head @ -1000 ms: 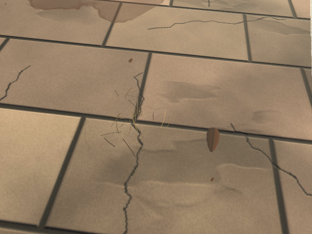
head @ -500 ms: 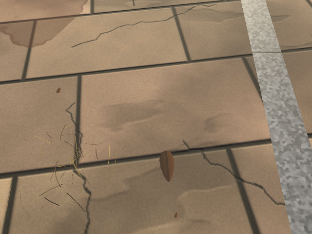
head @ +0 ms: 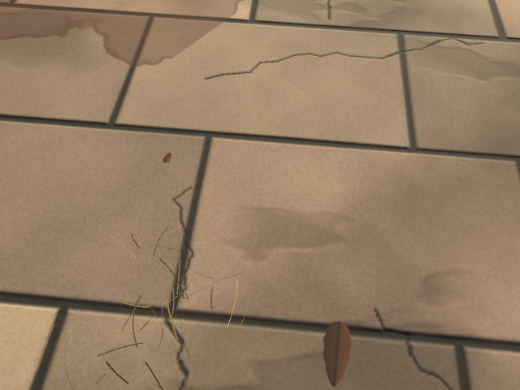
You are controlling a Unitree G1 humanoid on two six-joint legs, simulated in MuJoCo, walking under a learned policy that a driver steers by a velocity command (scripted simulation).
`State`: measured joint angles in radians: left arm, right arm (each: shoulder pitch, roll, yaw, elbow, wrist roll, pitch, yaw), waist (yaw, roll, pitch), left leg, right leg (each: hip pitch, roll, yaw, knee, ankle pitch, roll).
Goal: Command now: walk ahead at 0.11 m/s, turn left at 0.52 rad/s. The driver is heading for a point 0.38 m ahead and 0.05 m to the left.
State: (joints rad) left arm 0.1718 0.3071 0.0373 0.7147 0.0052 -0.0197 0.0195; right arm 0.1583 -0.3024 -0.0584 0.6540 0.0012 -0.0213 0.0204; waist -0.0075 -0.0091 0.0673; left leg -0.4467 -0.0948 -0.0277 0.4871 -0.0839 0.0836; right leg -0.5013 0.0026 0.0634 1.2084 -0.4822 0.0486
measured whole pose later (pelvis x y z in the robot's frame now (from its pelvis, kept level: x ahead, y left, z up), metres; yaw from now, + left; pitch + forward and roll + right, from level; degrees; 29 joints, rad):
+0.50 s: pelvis +0.07 -0.06 +0.01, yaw +19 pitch +2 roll +1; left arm 0.17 0.25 0.05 0.69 0.02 0.01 0.05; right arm 0.20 -0.34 -0.10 0.64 0.02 0.07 -0.02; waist 0.01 0.04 0.03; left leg -0.54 -0.04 -0.06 1.09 -0.40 -0.09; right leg -0.28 -0.05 -0.03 0.46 -0.21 0.00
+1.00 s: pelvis +0.05 -0.02 +0.01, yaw +26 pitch +0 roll +1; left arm 0.22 0.28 0.06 0.79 -0.01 0.04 0.02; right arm 0.12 -0.20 -0.02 0.69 -0.02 0.01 -0.02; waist 0.03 -0.04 0.02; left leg -0.22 -0.04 0.04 0.49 -0.26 0.06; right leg -0.36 -0.07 0.01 0.77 -0.40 0.08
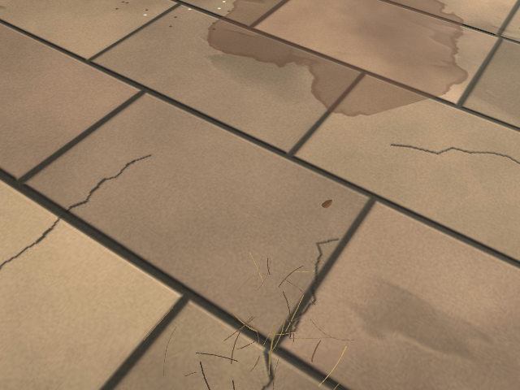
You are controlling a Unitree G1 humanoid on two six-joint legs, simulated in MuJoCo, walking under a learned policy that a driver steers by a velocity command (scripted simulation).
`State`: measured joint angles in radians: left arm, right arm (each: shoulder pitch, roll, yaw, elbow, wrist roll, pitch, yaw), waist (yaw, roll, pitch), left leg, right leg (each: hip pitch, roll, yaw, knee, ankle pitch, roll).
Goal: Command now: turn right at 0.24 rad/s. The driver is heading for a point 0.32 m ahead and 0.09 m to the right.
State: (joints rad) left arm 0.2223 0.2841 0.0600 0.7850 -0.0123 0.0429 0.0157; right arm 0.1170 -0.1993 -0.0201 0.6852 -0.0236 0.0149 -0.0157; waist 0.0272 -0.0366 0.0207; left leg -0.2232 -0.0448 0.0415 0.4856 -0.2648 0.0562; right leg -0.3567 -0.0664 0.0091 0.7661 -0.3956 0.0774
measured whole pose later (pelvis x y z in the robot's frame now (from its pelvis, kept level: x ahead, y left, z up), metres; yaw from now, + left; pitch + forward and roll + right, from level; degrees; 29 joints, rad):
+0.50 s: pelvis +0.12 -0.04 +0.00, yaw -16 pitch +2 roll +2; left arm 0.44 0.27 0.06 0.78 -0.02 -0.03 0.03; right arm 0.01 -0.29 -0.07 0.70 0.01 -0.09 0.04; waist 0.08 0.03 0.04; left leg -0.57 0.01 -0.05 0.55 -0.01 -0.05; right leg 0.02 0.02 0.14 0.30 -0.35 -0.04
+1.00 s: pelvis +0.26 -0.05 +0.00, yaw -20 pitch -1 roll +1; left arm 0.22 0.25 0.03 0.72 0.03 0.02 0.03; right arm 0.15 -0.23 -0.01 0.88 -0.01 -0.02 0.01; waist -0.02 0.01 0.03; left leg -0.25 -0.02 0.03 0.49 -0.22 0.01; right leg -0.27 -0.03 0.05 0.56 -0.27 0.02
